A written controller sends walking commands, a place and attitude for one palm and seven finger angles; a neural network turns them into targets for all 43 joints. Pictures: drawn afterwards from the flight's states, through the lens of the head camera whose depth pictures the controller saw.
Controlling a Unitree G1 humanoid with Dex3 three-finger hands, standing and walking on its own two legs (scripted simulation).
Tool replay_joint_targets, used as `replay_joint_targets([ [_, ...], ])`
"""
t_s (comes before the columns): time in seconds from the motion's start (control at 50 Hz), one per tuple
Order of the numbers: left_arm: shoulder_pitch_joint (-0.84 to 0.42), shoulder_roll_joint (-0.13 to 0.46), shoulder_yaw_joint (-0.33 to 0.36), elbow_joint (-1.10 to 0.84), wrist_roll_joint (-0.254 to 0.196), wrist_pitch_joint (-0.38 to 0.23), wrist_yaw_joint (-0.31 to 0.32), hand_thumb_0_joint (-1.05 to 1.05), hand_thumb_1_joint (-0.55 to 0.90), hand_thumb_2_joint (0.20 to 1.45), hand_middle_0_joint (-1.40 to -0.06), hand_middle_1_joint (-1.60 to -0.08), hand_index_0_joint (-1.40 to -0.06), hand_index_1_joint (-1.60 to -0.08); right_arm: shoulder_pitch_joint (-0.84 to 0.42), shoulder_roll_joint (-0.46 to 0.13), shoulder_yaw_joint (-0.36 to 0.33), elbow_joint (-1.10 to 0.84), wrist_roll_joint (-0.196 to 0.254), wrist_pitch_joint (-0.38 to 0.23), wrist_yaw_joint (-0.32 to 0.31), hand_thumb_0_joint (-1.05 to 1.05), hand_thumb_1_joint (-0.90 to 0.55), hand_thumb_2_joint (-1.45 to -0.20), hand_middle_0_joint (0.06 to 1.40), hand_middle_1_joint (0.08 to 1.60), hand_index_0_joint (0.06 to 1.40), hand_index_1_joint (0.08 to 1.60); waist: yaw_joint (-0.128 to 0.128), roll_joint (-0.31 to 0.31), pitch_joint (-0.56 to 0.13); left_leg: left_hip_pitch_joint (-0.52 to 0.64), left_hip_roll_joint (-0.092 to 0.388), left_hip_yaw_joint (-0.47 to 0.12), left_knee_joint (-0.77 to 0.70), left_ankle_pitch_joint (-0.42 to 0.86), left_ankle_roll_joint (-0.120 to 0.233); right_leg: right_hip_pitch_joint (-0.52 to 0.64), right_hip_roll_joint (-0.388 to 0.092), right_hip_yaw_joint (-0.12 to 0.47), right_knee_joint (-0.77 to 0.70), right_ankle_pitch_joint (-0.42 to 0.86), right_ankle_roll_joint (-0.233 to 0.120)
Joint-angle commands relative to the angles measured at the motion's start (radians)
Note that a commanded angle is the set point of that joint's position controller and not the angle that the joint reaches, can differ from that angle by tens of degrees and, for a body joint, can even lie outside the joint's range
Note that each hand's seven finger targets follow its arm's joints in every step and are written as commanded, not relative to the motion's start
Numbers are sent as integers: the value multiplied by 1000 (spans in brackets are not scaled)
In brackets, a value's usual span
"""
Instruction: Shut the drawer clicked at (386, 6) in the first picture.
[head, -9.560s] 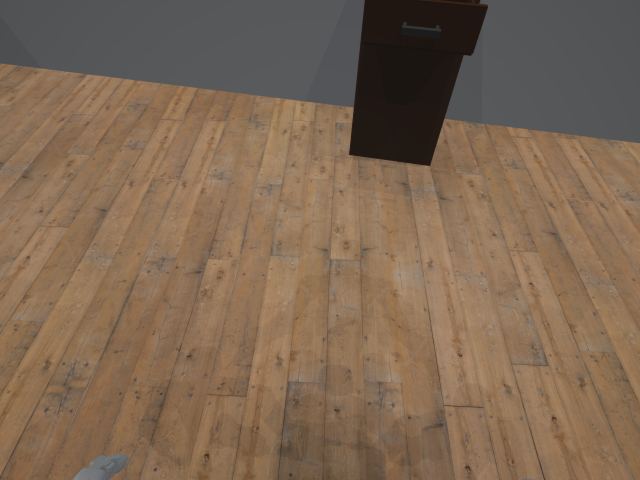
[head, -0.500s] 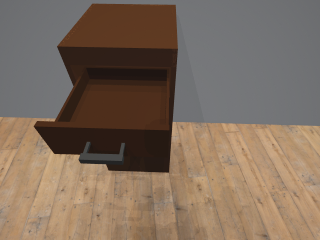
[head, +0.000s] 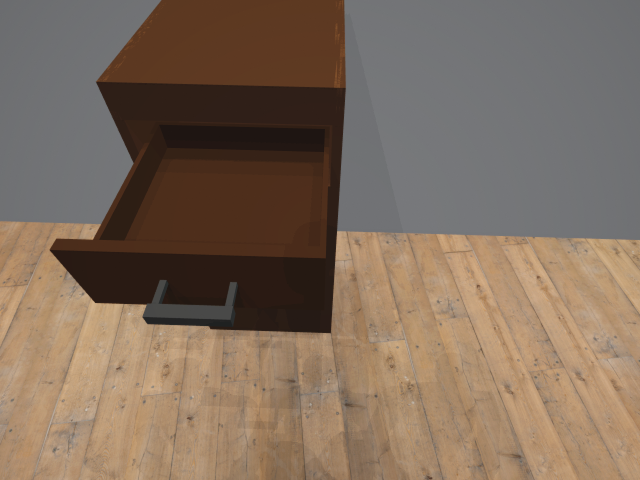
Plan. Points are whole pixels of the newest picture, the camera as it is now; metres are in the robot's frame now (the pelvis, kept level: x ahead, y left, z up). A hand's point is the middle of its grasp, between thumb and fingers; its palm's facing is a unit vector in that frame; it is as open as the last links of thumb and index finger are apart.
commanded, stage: come to a stop and stand still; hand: left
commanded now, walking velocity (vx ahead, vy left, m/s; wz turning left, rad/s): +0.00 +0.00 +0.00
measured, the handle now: (193, 301) +0.34 +0.21 -0.01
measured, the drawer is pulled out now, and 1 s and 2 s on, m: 0.30 0.30 0.30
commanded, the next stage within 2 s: look again from close up in 0.34 s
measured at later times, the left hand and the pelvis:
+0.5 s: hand out of the picture +0.02 +0.16 -0.17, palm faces +0.03 -0.98 -0.20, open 7.4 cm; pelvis +0.02 -0.01 +0.00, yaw +0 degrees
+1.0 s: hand out of the picture +0.01 +0.14 -0.17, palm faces +0.05 -0.98 -0.19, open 7.4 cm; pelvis +0.02 -0.02 +0.00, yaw +1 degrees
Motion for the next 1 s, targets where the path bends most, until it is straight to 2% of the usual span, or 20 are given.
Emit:
replay_joint_targets([
  [0.0, 53, 118, 19, -19, 1, -18, 7, 0, 900, 900, -200, -300, -200, -300, 27, -87, -22, -22, 0, -24, -12, 0, -900, -900, 200, 300, 200, 300, -1, 3, -17, 39, 87, -91, -73, 155, 21, -22, -88, 83, -98, 204, -32],
  [0.24, 50, 101, 24, -7, 4, -18, 8, 0, 900, 900, -200, -300, -200, -300, 16, -74, -25, -7, -2, -22, -18, 0, -900, -900, 200, 300, 200, 300, 1, 3, 10, 49, 92, -89, -77, 187, 15, -20, -86, 74, -110, 249, -30],
  [0.4, 45, 107, 27, -9, 3, -19, 7, 0, 900, 900, -200, -300, -200, -300, 12, -78, -25, -9, -3, -22, -19, 0, -900, -900, 200, 300, 200, 300, 0, 9, -12, 61, 92, -90, -78, 199, 13, -5, -87, 76, -111, 268, -32],
  [0.52, 49, 112, 31, -10, 5, -20, 7, 0, 900, 900, -200, -300, -200, -300, 17, -76, -25, -6, -3, -24, -22, 0, -900, -900, 200, 300, 200, 300, 2, -10, -29, 76, 96, -86, -73, 248, 13, 17, -86, 67, -101, 329, -33],
  [0.62, 50, 107, 31, -8, 5, -17, 7, 0, 900, 900, -200, -300, -200, -300, 12, -70, -23, -2, -3, -20, -22, 0, -900, -900, 200, 300, 200, 300, 5, -19, 18, 55, 92, -87, -86, 194, 12, -4, -86, 66, -119, 277, -32],
  [0.66, 51, 107, 32, -8, 4, -18, 7, 0, 900, 900, -200, -300, -200, -300, 20, -70, -23, -1, -4, -21, -21, 0, -900, -900, 200, 300, 200, 300, 5, 2, 1, 58, 90, -90, -85, 201, 11, 7, -89, 68, -118, 276, -34],
  [0.72, 50, 106, 33, -10, 4, -17, 6, 0, 900, 900, -200, -300, -200, -300, 16, -64, -23, 0, -3, -19, -21, 0, -900, -900, 200, 300, 200, 300, 5, -8, 15, 52, 88, -89, -89, 179, 11, -1, -84, 67, -125, 253, -34],
  [0.78, 59, 102, 33, -6, 3, -19, 6, 0, 900, 900, -200, -300, -200, -300, 20, -65, -24, 1, -5, -20, -22, 0, -900, -900, 200, 300, 200, 300, 5, -6, -8, 61, 87, -88, -81, 185, 9, 5, -90, 68, -123, 269, -36],
  [0.84, 61, 98, 33, -6, 4, -20, 6, 0, 900, 900, -200, -300, -200, -300, 23, -63, -25, 3, -4, -20, -22, 0, -900, -900, 200, 300, 200, 300, 4, -9, 5, 59, 88, -88, -82, 185, 8, -2, -86, 69, -124, 269, -36],
  [0.98, 75, 96, 34, -1, 3, -22, 7, 0, 900, 900, -200, -300, -200, -300, 32, -56, -25, 7, -3, -21, -24, 0, -900, -900, 200, 300, 200, 300, 5, -13, -13, 62, 88, -85, -77, 198, 7, 15, -89, 67, -121, 305, -37],
])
